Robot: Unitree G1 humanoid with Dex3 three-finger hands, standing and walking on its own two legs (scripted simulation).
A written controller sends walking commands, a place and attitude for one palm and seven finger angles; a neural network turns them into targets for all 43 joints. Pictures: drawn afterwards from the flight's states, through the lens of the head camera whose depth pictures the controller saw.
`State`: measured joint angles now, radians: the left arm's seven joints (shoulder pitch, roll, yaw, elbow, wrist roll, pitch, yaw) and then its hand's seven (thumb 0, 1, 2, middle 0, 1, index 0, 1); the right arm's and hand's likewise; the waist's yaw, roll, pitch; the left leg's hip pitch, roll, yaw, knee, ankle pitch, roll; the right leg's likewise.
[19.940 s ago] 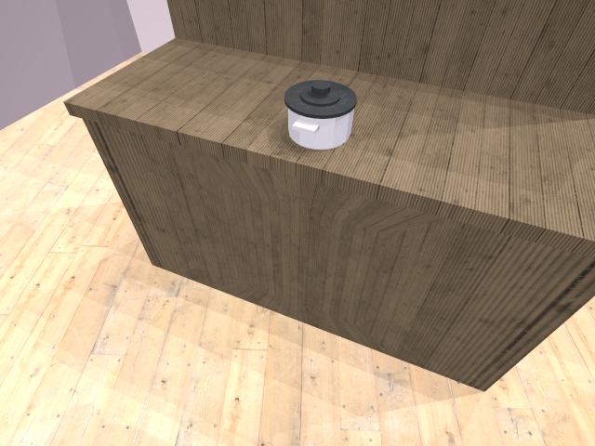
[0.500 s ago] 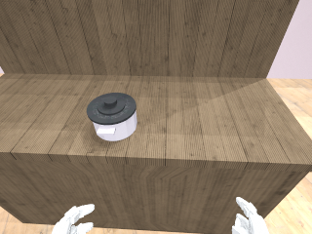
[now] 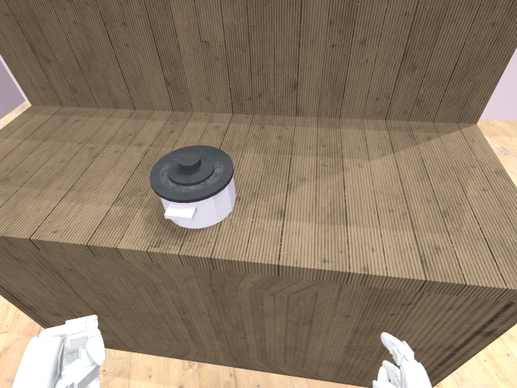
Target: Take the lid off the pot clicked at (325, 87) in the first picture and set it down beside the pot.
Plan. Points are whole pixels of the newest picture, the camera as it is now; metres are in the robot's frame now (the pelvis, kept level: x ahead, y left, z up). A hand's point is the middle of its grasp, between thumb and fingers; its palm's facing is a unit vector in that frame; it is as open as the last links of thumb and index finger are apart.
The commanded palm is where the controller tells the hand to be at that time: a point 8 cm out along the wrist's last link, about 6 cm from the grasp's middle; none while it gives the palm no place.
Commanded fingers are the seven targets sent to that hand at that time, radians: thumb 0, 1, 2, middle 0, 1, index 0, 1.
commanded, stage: raise the hand higher, near the body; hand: left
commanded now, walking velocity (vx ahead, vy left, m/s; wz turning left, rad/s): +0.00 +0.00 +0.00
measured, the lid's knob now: (189, 161) +0.48 +0.19 +0.11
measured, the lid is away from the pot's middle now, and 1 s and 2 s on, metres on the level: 0.00 0.00 0.00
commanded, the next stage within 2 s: reach forward and open the fingers in 0.70 s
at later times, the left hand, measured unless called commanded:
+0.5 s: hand (79, 322) +0.16 +0.24 +0.11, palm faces +0.29 -0.86 -0.42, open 3.1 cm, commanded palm +0.11 +0.28 +0.13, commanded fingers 0.00 0.90 0.90 -1.30 -1.50 -1.30 -1.50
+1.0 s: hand (62, 295) +0.18 +0.26 +0.14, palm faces +0.15 -0.28 -0.95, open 2.9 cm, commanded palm +0.15 +0.28 +0.18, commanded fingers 0.00 0.53 1.13 -1.20 -1.11 -1.20 -1.11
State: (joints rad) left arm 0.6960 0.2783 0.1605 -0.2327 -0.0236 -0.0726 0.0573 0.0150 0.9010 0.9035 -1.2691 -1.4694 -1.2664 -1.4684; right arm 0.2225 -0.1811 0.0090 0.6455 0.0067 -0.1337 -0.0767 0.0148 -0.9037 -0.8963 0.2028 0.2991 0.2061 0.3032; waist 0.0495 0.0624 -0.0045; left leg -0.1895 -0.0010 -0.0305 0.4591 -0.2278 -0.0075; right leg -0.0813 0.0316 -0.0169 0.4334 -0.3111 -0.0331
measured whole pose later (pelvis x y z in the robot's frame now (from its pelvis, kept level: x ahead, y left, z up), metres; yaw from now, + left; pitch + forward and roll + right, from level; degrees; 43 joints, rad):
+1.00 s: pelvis -0.01 +0.02 -0.01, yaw -1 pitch +0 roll +0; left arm 0.54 0.56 0.20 -0.56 0.56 0.08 0.08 0.01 0.79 0.97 -1.27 -1.39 -1.27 -1.39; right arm 0.15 -0.27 0.03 0.52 0.00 0.06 -0.01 0.01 -0.90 -0.90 0.20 0.30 0.20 0.30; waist 0.08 0.10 -0.02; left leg -0.29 -0.01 0.00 0.53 -0.24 0.01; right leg -0.20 0.02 0.01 0.52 -0.32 -0.02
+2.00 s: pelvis -0.05 +0.04 +0.00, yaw +1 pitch -1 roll -1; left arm -0.25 0.74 0.02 -0.10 0.76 0.08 -0.37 0.00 -0.35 1.57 -0.86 -0.09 -0.86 -0.09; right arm 0.09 -0.27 0.05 0.56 0.05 0.07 0.01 0.01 -0.91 -0.90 0.20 0.30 0.20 0.30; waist 0.07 0.11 0.03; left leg -0.28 -0.06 -0.03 0.45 -0.14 0.05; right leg -0.18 -0.02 -0.02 0.46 -0.26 0.02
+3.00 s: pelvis -0.03 +0.02 +0.00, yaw +2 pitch +1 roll +0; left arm -0.67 0.60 -0.19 0.27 0.82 0.21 -0.45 0.00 -0.36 1.58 -0.85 -0.08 -0.85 -0.08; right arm 0.14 -0.28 0.03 0.57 0.08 0.12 0.04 0.01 -0.91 -0.90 0.20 0.30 0.20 0.30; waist 0.01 0.11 0.00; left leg -0.32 -0.05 -0.04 0.47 -0.17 0.03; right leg -0.22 -0.02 -0.03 0.50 -0.30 0.00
